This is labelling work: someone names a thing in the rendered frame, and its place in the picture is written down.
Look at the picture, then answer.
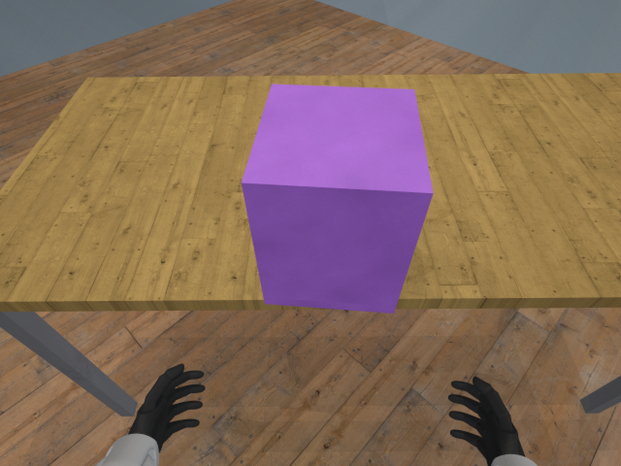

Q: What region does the left robot hand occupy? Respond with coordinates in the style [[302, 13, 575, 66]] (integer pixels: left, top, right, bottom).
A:
[[128, 363, 205, 452]]

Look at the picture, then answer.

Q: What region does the table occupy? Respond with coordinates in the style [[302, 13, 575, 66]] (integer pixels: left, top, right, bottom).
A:
[[0, 73, 621, 416]]

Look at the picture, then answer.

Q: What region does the left robot forearm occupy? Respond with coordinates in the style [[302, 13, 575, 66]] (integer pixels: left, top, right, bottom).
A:
[[95, 434, 159, 466]]

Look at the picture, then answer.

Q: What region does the right robot hand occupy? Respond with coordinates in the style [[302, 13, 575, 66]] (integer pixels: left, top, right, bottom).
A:
[[448, 377, 526, 466]]

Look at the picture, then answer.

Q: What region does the carton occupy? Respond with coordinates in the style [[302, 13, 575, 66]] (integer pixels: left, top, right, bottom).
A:
[[242, 84, 433, 314]]

